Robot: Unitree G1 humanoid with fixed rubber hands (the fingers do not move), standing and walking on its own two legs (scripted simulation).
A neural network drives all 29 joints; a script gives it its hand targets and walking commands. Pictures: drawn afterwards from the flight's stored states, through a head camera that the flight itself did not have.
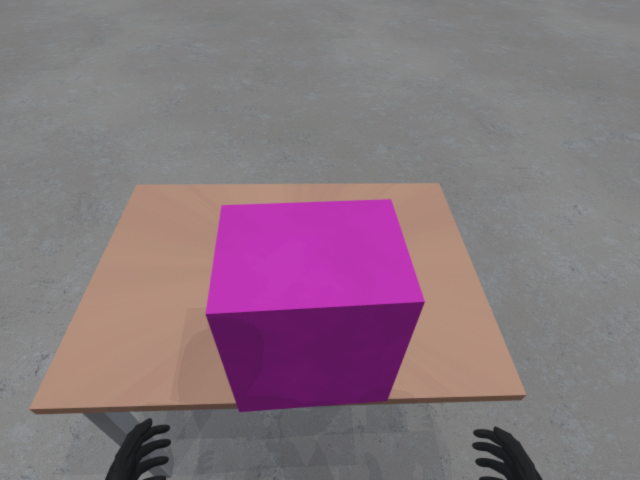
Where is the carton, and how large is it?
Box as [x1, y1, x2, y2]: [206, 199, 424, 411]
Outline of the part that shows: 390,199 221,205 206,307 206,316 239,411 380,401 387,399 424,302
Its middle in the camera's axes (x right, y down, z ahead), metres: -0.01 +0.11 +0.59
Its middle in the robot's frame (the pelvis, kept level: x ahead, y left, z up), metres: +0.39 +0.04 -0.03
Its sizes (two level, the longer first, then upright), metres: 0.246 0.182 0.289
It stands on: a table, 0.60 m high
